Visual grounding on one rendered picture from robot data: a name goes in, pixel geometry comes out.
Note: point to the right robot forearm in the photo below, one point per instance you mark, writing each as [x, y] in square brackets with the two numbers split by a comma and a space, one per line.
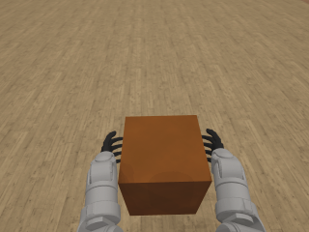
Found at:
[232, 191]

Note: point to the robot right upper arm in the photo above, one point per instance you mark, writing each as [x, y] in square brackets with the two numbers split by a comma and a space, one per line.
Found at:
[229, 226]

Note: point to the left robot forearm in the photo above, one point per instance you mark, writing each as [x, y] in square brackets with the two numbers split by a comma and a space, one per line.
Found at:
[101, 194]

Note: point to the right robot hand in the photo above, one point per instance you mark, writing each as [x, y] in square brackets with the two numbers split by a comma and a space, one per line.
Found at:
[215, 142]

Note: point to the left robot hand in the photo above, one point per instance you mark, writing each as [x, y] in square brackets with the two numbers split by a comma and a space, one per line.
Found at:
[107, 144]

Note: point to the carton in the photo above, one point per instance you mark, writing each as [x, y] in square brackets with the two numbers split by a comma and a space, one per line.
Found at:
[164, 168]

